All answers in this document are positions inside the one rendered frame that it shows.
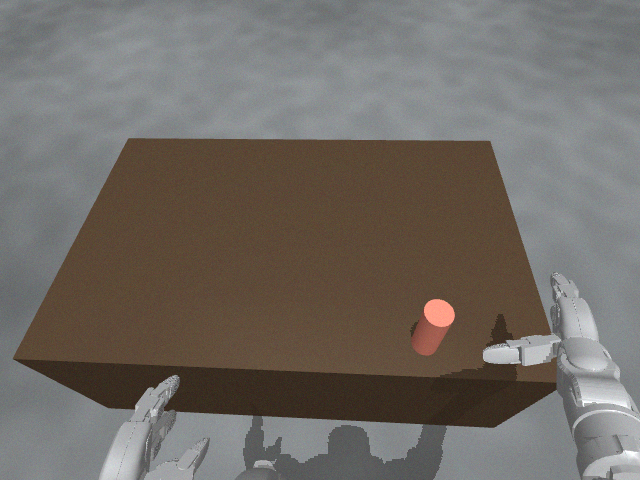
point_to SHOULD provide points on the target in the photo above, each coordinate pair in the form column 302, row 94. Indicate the left robot hand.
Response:
column 137, row 441

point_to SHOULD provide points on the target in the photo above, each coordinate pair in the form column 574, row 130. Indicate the right robot arm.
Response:
column 603, row 418

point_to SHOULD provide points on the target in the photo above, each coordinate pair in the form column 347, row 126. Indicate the can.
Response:
column 435, row 320

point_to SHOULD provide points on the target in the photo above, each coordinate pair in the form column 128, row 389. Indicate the right robot hand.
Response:
column 571, row 317

